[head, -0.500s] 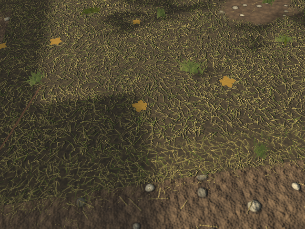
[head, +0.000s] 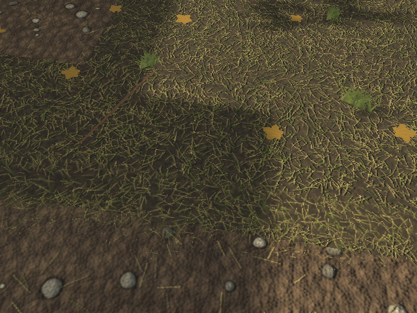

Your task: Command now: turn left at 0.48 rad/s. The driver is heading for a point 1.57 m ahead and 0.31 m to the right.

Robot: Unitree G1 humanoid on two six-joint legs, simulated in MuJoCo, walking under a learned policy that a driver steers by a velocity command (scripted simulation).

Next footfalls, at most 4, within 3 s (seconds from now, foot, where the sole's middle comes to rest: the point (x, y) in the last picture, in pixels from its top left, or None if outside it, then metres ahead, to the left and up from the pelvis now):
0.16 right None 0.06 -0.12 -0.78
0.58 left None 0.02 0.08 -0.78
1.14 right None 0.15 -0.22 -0.78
1.70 left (272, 305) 0.47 -0.20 -0.78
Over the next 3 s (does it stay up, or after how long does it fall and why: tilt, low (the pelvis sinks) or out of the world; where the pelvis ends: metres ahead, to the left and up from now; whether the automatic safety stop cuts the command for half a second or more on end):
stays up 0.78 -0.30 -0.02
